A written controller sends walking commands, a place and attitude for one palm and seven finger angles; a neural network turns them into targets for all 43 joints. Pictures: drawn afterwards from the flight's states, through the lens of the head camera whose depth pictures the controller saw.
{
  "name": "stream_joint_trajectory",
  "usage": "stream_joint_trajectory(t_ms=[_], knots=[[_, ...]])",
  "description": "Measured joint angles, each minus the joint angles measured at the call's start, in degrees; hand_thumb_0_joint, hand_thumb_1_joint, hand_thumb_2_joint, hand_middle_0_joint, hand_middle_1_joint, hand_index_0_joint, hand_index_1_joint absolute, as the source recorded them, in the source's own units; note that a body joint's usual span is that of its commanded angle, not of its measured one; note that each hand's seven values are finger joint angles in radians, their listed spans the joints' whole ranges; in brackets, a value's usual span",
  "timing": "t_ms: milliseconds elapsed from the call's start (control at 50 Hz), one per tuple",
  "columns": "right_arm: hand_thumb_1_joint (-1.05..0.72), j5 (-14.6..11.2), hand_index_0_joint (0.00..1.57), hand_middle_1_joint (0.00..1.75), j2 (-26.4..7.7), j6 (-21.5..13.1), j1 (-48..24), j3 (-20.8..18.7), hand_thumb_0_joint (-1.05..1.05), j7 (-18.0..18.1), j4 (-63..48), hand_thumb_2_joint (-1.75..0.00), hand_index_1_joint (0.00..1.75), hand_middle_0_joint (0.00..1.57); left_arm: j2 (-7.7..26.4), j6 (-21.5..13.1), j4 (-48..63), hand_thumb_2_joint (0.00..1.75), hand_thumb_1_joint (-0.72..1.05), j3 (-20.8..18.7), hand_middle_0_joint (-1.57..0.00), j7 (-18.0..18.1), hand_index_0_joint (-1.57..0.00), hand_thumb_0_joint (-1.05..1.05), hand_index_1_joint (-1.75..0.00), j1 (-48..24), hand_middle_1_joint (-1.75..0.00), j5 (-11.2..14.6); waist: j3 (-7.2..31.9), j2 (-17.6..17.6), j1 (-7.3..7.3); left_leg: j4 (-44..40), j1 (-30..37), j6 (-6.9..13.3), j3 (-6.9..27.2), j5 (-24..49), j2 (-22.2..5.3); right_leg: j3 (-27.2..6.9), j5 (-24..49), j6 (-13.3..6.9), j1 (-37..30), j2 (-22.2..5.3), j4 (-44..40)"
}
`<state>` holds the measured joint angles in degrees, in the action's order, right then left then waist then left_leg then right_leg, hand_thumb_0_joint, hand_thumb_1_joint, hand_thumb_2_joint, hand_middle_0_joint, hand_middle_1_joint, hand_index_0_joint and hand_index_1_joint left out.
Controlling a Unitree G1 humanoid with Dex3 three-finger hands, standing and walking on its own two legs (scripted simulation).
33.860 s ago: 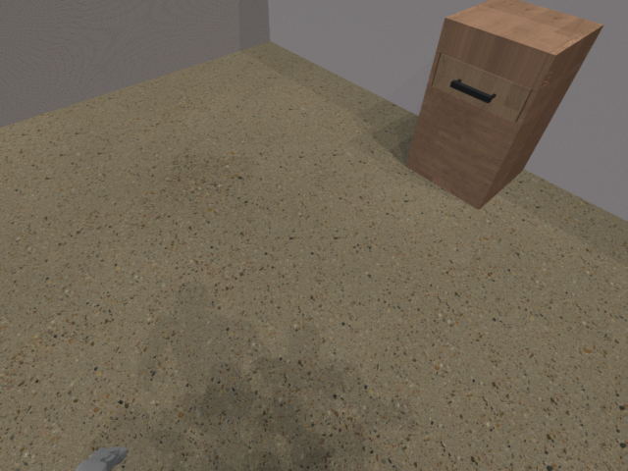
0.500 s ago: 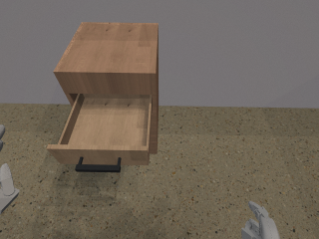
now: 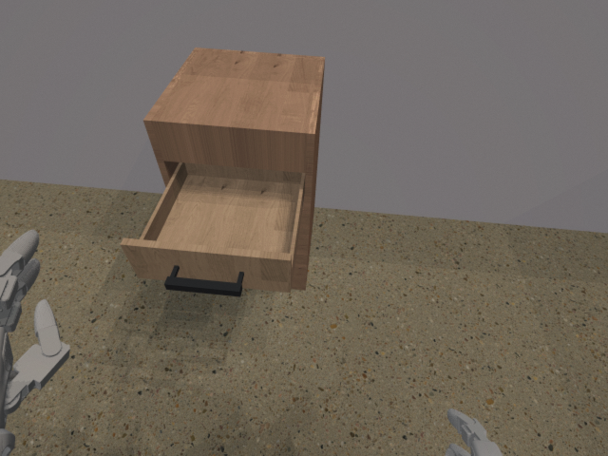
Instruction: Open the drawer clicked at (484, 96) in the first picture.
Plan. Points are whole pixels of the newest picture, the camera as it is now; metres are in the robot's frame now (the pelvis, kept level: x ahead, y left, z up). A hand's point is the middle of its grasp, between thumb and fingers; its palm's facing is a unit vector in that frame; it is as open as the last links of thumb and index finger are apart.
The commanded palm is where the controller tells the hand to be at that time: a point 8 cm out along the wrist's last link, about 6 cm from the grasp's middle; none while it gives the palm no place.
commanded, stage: stop stepping back and stand still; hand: left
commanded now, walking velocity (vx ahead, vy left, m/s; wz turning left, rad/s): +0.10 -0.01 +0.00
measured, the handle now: (206, 279) +0.53 +0.25 -0.25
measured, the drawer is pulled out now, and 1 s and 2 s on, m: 0.30 0.30 0.30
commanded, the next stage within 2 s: let the arm hang, fingers relaxed in 0.16 s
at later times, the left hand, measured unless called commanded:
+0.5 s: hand out of the picture +0.11 +0.19 -0.15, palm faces +0.05 -0.96 -0.26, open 7.4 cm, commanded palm none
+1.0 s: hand out of the picture +0.01 +0.17 -0.17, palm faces +0.06 -0.97 -0.22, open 7.4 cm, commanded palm none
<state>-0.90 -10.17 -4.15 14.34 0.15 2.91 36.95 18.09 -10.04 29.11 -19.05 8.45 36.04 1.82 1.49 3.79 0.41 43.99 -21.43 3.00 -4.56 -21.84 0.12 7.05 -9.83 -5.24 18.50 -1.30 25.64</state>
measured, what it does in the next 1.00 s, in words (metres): steps on the spot: left foot, then left foot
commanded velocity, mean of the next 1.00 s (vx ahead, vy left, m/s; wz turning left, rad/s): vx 0.01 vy -0.01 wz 0.00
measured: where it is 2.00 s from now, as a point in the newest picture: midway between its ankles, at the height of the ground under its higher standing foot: outside the picture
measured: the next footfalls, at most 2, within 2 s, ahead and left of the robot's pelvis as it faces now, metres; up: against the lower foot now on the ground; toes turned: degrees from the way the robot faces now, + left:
left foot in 0.06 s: +0.04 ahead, +0.14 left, +0.00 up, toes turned +4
left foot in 0.52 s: +0.04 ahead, +0.14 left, +0.00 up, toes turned +3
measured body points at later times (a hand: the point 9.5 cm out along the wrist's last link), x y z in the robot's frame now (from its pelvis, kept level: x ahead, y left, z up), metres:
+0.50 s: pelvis +0.00 -0.01 -0.02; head +0.01 -0.01 +0.43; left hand +0.10 +0.24 -0.13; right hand +0.10 -0.24 -0.15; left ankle -0.01 +0.13 -0.73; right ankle +0.03 -0.09 -0.74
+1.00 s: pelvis +0.01 +0.00 +0.00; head +0.03 -0.01 +0.45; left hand +0.01 +0.23 -0.15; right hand +0.00 -0.20 -0.17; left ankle +0.00 +0.13 -0.74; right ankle +0.03 -0.09 -0.74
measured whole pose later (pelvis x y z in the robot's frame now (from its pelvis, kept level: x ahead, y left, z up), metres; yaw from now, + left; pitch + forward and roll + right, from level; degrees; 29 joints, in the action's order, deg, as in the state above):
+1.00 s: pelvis +0.01 +0.00 +0.00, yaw +1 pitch -2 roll +0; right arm 0.5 -6.6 0.3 19.1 0.7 2.2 60.7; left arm 7.4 1.0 -61.4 -0.7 2.0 16.1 -0.4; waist -4.1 -2.2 0.0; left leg 24.8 -8.7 -1.0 -2.0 -14.3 -2.0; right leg 7.0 -12.4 -2.6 11.0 -0.3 24.9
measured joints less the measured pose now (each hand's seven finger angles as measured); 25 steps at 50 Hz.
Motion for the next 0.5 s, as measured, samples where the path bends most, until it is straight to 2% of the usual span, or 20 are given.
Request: stream_joint_trajectory(t_ms=[60, 80, 120, 160, 180, 240, 260, 280, 300, 340, 380, 420, 460, 500], knots=[[-0.90, 0.8, 0.21, 0.30, -1.6, -2.0, 1.4, -0.2, 0.01, 1.1, -1.4, -0.90, 0.30, 0.20, 0.1, 0.3, 5.4, 0.90, 0.89, 2.7, -0.21, 0.6, -0.20, 0.02, -0.30, 2.6, -0.30, -0.4, 0.0, -0.3, 0.86, -16.3, 7.1, 0.9, 0.4, -0.4, -1.0, 0.7, -1.5, 0.5, 1.1, 1.0, 1.7], [-0.90, 1.0, 0.21, 0.30, -1.8, -2.6, 1.3, -0.6, 0.01, 1.5, -1.8, -0.90, 0.30, 0.20, 1.0, -0.1, 7.1, 0.90, 0.89, 2.8, -0.21, 0.8, -0.20, 0.02, -0.30, 2.9, -0.30, -0.5, -0.6, -0.3, 1.32, -18.4, 7.6, 0.1, 0.7, 4.6, -1.2, 0.6, -4.4, 1.3, 2.0, 1.1, 4.4], [-0.90, 1.2, 0.20, 0.30, -1.3, -3.3, 1.0, -1.3, 0.01, 1.7, -2.0, -0.90, 0.30, 0.20, 3.7, -0.8, 9.2, 0.90, 0.89, 1.9, -0.21, 1.0, -0.21, 0.02, -0.30, 2.5, -0.30, -1.0, -2.1, 0.5, 1.49, -17.7, 7.8, -1.9, 0.6, 8.8, -1.0, -1.3, -11.5, 3.2, 4.6, 1.3, 14.0], [-0.90, 0.4, 0.20, 0.30, -0.5, -3.9, 1.0, -1.5, 0.01, 1.4, -1.7, -0.90, 0.30, 0.20, 6.3, -1.4, 10.0, 0.90, 0.88, -0.4, -0.21, 1.0, -0.21, 0.02, -0.30, 2.1, -0.30, -0.5, -2.3, 0.5, 1.76, -17.4, 8.2, -3.0, 0.8, 8.6, -1.1, -2.5, -14.4, 4.3, 6.5, 1.7, 22.7], [-0.90, 0.1, 0.20, 0.30, -0.2, -4.1, 1.1, -1.4, 0.01, 1.1, -1.6, -0.90, 0.30, 0.20, 7.3, -1.7, 10.0, 0.90, 0.88, -1.7, -0.21, 1.0, -0.21, 0.02, -0.30, 2.0, -0.30, -0.3, -2.2, 0.1, 1.87, -17.3, 8.3, -3.4, 1.0, 8.3, -1.3, -2.5, -15.1, 4.5, 6.5, 1.7, 23.7], [-0.90, -0.5, 0.20, 0.30, 0.2, -3.8, 0.9, -0.8, 0.01, 0.4, -1.8, -0.90, 0.30, 0.20, 8.8, -2.4, 8.0, 0.90, 0.88, -5.3, -0.21, 1.1, -0.21, 0.02, -0.30, 2.0, -0.30, 0.4, -2.1, -1.7, 1.65, -15.0, 7.7, -4.3, 1.1, 6.6, -2.4, -1.7, -13.5, 4.9, 2.5, 0.9, 15.0], [-0.90, -0.6, 0.20, 0.30, 0.3, -3.6, 0.7, -0.5, 0.01, 0.1, -2.1, -0.90, 0.30, 0.20, 9.0, -2.5, 7.0, 0.90, 0.89, -6.3, -0.21, 1.1, -0.21, 0.02, -0.30, 2.1, -0.30, 0.6, -2.3, -2.0, 1.46, -13.3, 7.1, -4.6, 0.9, 5.6, -2.6, -1.8, -11.3, 5.1, 0.3, 0.4, 10.1], [-0.90, -0.2, 0.20, 0.30, 0.0, -3.7, 0.3, -0.8, 0.01, -0.8, -1.6, -0.90, 0.30, 0.20, 8.9, -2.7, 3.5, 0.90, 0.89, -5.5, -0.21, 0.2, -0.21, 0.01, -0.30, 0.3, -0.30, -0.8, -2.2, -3.0, 0.70, -10.4, 5.5, -4.3, 0.7, 4.3, -2.9, -1.1, -4.7, 4.3, 0.2, 0.0, 7.8], [-0.90, 0.1, 0.20, 0.30, -0.8, -2.8, -0.4, -1.4, 0.01, -1.7, -0.4, -0.90, 0.30, 0.20, 7.9, -1.5, -2.4, 0.90, 0.89, -2.7, -0.21, -1.3, -0.20, 0.01, -0.30, -3.2, -0.30, -2.3, -2.0, -4.8, 0.15, -6.9, 3.7, -4.1, 1.3, 1.3, -3.2, -0.4, -3.4, 3.3, 1.1, 0.3, 9.1], [-0.90, 0.3, 0.20, 0.30, -2.0, 0.4, -1.3, -2.0, 0.01, -2.7, 2.5, -0.90, 0.30, 0.20, 4.9, 3.4, -17.2, 0.90, 0.89, 4.0, -0.20, -4.4, -0.20, 0.01, -0.30, -10.4, -0.30, -3.9, -0.8, -7.3, 0.28, 0.0, 0.4, -3.8, 2.1, -5.7, -2.5, 1.0, -6.3, 2.0, 2.0, -0.4, 11.8], [-0.91, 0.9, 0.20, 0.30, -2.5, 3.2, -1.5, -1.9, 0.01, -3.6, 4.7, -0.90, 0.29, 0.20, 1.0, 8.3, -32.2, 0.90, 0.90, 8.6, -0.20, -5.7, -0.20, 0.00, -0.30, -15.6, -0.30, -4.6, 0.1, -7.6, 0.41, 6.9, -2.0, -3.4, 2.0, -7.9, -1.7, 1.9, -8.6, 1.7, 2.2, -1.4, 13.0], [-0.91, 1.6, 0.20, 0.30, -2.1, 5.1, -1.5, -1.5, 0.01, -4.2, 6.2, -0.90, 0.29, 0.20, -2.6, 11.5, -44.9, 0.90, 0.90, 11.3, -0.19, -6.0, -0.19, 0.01, -0.30, -18.1, -0.30, -4.9, -0.5, -6.3, 0.36, 10.4, -2.4, -3.0, 1.8, -8.5, -1.5, 1.8, -8.9, 1.7, 1.7, -1.9, 13.2], [-0.91, 1.9, 0.20, 0.30, -1.2, 6.0, -1.5, -1.1, 0.01, -4.3, 7.2, -0.90, 0.29, 0.20, -5.1, 13.4, -54.8, 0.90, 0.90, 13.7, -0.19, -6.4, -0.19, 0.01, -0.30, -18.5, -0.30, -4.8, -2.0, -4.3, 0.40, 7.0, -0.6, -2.8, 1.8, -7.5, -1.6, 1.3, -8.4, 1.6, 1.1, -1.7, 12.5], [-0.91, 1.9, 0.20, 0.30, -0.5, 5.9, -0.8, -0.9, 0.01, -4.2, 7.7, -0.90, 0.30, 0.20, -7.1, 14.5, -62.5, 0.90, 0.91, 16.2, -0.19, -7.1, -0.19, 0.01, -0.30, -17.7, -0.29, -4.3, -3.5, -2.7, 0.74, -2.7, 3.1, -2.6, 2.2, -2.1, -1.8, 1.0, -8.0, 1.6, 0.8, -0.9, 12.0]])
